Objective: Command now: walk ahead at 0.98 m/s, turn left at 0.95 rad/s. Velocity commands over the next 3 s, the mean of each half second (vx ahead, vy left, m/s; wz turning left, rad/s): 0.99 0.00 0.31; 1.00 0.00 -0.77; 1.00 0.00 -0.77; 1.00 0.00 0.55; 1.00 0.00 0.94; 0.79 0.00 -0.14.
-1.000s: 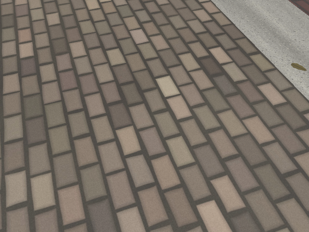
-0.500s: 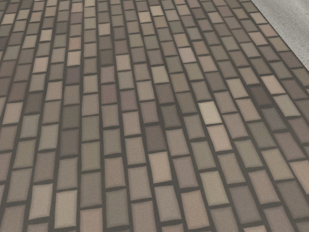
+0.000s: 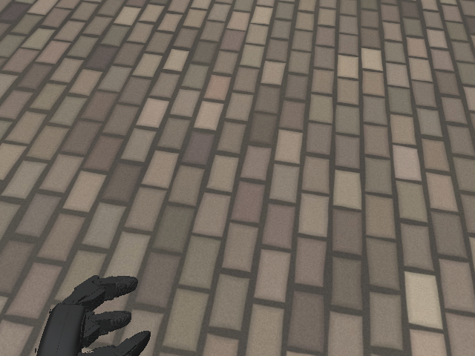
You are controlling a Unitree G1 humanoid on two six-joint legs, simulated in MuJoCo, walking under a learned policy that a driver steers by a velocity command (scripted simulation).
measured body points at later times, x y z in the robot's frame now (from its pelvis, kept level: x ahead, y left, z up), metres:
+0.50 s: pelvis +0.41 +0.02 +0.00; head +0.43 +0.02 +0.44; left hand +0.27 +0.24 -0.13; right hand +0.73 -0.10 -0.03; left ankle +0.57 +0.20 -0.70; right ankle +0.29 -0.16 -0.73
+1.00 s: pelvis +0.82 +0.01 -0.05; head +0.83 -0.01 +0.40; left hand +1.11 +0.20 -0.09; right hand +0.75 -0.27 -0.18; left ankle +0.59 +0.22 -0.70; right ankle +0.96 -0.08 -0.74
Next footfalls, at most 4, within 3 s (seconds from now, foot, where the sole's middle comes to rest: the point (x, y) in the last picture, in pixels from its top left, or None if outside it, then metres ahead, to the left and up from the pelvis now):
0.12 right None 0.33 -0.15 -0.77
0.56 left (148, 317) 0.62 0.21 -0.77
1.00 right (245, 206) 1.00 -0.09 -0.77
1.46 left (246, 121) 1.44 -0.13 -0.77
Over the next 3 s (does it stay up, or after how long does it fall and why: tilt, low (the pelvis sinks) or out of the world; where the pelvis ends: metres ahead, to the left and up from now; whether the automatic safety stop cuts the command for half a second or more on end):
stays up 2.43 -0.46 0.00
